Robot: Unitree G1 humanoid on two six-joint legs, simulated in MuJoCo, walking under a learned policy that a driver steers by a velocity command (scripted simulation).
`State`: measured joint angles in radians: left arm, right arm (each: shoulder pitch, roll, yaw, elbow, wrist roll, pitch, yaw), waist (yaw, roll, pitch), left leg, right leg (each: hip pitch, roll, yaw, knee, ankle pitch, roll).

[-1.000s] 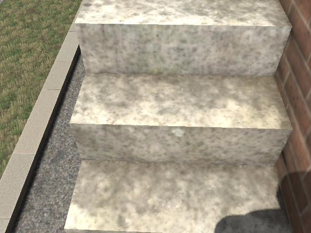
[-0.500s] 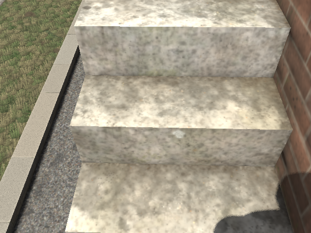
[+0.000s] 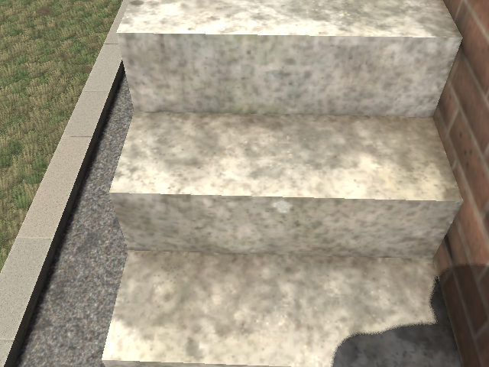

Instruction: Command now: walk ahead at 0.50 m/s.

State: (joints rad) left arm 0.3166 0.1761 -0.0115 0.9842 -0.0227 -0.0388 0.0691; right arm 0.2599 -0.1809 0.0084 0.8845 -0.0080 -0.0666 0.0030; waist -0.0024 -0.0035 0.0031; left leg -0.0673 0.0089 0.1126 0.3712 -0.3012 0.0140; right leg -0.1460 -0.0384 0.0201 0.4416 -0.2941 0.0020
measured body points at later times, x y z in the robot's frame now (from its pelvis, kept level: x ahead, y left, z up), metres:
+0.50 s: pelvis -0.01 -0.01 +0.00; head -0.01 -0.01 +0.45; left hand +0.02 +0.22 -0.14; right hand +0.04 -0.24 -0.14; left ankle -0.07 +0.10 -0.74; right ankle -0.04 -0.14 -0.74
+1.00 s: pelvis -0.03 -0.01 +0.00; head -0.01 -0.03 +0.45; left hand -0.11 +0.18 -0.14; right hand -0.09 -0.23 -0.16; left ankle -0.07 +0.10 -0.74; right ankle -0.04 -0.14 -0.74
